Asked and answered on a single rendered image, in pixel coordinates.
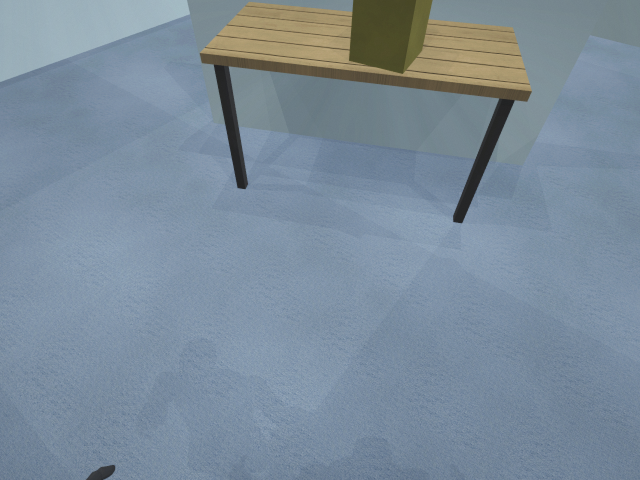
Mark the carton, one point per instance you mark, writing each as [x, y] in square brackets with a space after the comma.
[388, 34]

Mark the table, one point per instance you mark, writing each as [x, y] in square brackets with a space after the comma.
[463, 58]

